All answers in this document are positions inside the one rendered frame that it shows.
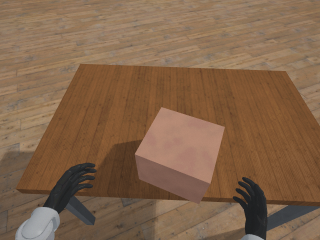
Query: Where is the carton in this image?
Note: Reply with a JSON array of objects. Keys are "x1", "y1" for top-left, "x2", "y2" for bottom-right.
[{"x1": 134, "y1": 107, "x2": 225, "y2": 204}]

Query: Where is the left robot hand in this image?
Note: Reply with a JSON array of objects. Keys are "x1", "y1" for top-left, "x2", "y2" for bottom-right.
[{"x1": 43, "y1": 162, "x2": 97, "y2": 214}]

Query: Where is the right robot hand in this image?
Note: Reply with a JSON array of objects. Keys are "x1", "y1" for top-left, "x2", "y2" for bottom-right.
[{"x1": 233, "y1": 177, "x2": 268, "y2": 240}]

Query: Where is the table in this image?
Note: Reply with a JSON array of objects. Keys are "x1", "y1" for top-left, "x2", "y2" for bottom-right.
[{"x1": 15, "y1": 64, "x2": 320, "y2": 231}]

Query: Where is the robot left forearm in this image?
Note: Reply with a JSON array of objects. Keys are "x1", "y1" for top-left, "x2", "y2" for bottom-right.
[{"x1": 15, "y1": 207, "x2": 60, "y2": 240}]

